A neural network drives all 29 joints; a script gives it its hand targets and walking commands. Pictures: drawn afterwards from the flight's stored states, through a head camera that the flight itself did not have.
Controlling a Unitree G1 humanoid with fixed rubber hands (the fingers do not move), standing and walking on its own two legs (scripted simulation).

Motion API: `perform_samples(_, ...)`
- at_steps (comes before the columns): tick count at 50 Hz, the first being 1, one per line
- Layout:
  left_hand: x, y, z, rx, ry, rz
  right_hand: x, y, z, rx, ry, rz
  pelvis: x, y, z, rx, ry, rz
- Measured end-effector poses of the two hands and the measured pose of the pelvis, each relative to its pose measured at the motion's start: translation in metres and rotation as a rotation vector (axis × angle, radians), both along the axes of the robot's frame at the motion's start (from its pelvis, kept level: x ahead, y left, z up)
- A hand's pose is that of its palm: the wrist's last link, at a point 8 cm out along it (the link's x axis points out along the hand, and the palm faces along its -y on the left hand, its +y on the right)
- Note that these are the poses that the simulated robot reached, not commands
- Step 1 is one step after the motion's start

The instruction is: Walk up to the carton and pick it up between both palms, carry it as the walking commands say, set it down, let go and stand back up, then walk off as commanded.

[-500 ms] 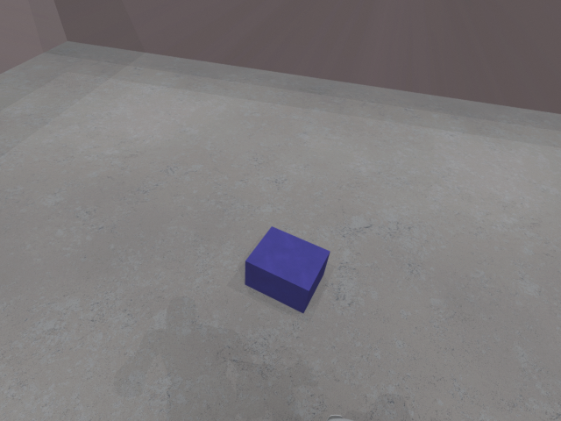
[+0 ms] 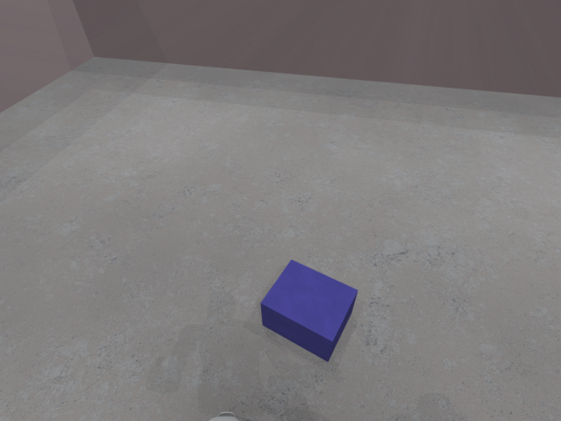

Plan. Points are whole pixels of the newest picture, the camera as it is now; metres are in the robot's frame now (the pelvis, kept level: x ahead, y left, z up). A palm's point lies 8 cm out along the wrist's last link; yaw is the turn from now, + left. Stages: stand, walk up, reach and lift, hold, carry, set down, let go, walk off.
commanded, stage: walk up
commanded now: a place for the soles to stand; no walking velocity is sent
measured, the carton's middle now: (308, 308) +0.70 -0.07 -0.68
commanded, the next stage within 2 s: none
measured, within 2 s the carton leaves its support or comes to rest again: neither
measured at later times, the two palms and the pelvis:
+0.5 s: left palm (98, 323) +0.32 +0.35 -0.08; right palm (476, 386) +0.22 -0.27 -0.06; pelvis +0.20 +0.05 +0.00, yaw -2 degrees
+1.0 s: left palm (118, 301) +0.38 +0.34 -0.10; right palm (449, 309) +0.36 -0.28 -0.08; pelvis +0.26 +0.03 +0.00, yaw -1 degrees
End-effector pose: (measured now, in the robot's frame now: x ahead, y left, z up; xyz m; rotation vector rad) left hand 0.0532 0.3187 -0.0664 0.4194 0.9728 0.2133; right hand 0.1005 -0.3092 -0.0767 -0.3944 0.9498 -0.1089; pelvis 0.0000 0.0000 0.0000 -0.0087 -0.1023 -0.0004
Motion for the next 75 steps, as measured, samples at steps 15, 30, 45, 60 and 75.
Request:
perform_samples(15,0.141,0.051,-0.034,-0.094,0.062,-0.02,0.137,0.051,0.034,-0.118,-0.069,-0.01,0.129,0.054,0.0,-0.023,0.047,-0.009)
perform_samples(30,0.316,0.018,-0.022,-0.041,-0.088,-0.11,0.147,0.027,-0.023,-0.038,0.107,-0.168,0.222,0.036,-0.019,0.006,0.008,-0.032)
perform_samples(45,0.332,0.016,-0.027,-0.089,0.004,-0.014,0.24,0.03,-0.012,-0.031,0.068,-0.112,0.254,0.035,-0.002,0.019,0.037,-0.017)
perform_samples(60,0.297,0.014,-0.038,-0.114,0.131,0.085,0.272,0.034,-0.009,-0.012,0.066,-0.118,0.257,0.031,0.008,0.016,0.027,-0.011)
perform_samples(75,0.282,0.011,-0.033,-0.067,0.161,0.11,0.241,0.028,-0.025,0.006,0.18,-0.158,0.255,0.027,0.01,0.016,0.049,-0.024)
